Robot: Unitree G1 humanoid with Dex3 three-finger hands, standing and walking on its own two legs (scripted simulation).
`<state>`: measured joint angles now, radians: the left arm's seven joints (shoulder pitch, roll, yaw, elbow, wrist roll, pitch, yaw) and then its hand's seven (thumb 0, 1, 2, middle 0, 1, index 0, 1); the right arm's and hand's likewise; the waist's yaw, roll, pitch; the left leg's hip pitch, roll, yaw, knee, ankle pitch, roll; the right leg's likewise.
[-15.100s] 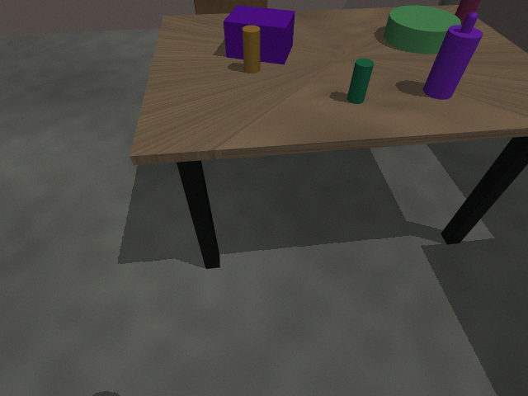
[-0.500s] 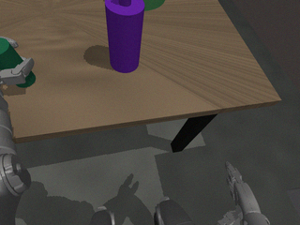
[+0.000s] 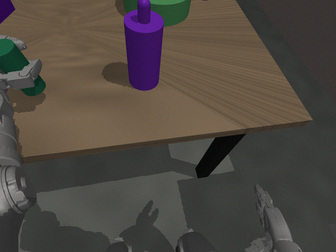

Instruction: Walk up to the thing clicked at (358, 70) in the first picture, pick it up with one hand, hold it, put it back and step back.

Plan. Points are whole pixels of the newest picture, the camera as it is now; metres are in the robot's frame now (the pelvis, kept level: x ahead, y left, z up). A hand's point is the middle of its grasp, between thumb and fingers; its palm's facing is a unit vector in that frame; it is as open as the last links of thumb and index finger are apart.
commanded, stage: settle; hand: left
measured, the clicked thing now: (19, 70) +0.51 +0.26 +0.12
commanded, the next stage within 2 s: lift in 0.06 s
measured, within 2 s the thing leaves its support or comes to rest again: neither
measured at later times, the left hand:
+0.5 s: hand (16, 52) +0.51 +0.24 +0.16, palm faces +0.25 -0.97 -0.01, open 7.1 cm
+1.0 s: hand out of the picture +0.42 +0.22 +0.24, palm faces +0.26 -0.97 -0.01, open 7.0 cm
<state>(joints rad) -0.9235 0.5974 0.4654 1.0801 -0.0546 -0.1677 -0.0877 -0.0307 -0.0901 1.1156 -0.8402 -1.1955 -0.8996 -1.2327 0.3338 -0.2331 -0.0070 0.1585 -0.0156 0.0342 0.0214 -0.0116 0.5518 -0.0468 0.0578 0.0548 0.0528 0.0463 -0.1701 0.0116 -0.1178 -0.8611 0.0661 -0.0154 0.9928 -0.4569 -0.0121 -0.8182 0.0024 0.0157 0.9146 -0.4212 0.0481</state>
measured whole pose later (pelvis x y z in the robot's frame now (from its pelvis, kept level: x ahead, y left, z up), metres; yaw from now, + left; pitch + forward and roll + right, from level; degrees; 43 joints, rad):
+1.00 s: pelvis +0.01 +0.00 +0.03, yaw +2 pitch +6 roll -1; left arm -0.62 0.34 0.32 0.43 -0.15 0.25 -0.01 -0.03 -0.08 1.14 -0.84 -1.20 -0.90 -1.24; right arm 0.35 -0.22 -0.06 0.38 0.05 -0.09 -0.03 -0.01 0.56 -0.04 0.06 0.05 0.05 0.05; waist -0.01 0.05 -0.12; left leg -0.49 0.04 0.00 0.77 -0.39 -0.02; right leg -0.46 -0.03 0.02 0.74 -0.39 0.05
